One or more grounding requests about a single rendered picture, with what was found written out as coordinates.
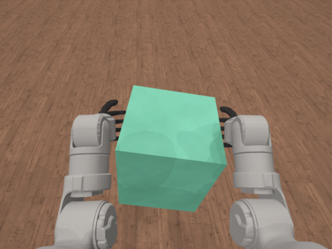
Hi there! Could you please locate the right robot upper arm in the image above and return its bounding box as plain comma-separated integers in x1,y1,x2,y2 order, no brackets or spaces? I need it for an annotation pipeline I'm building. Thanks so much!
230,199,327,249

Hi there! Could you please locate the robot right hand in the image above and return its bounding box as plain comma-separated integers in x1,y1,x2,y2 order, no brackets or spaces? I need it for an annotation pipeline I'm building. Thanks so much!
219,106,237,147

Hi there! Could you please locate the left robot forearm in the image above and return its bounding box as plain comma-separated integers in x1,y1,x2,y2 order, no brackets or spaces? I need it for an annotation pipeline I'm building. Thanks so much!
54,114,116,241

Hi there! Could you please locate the left robot upper arm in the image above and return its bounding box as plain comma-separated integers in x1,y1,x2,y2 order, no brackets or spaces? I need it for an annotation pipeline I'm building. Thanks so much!
36,200,118,249

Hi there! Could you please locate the right robot forearm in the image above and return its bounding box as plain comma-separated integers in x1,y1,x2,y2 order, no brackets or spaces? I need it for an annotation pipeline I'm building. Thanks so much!
224,115,294,228

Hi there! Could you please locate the carton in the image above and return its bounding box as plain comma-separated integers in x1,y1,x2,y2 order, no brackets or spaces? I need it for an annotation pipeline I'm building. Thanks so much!
115,85,227,212

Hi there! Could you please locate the robot left hand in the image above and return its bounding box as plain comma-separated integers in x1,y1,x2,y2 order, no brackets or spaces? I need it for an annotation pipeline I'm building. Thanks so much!
99,100,126,141

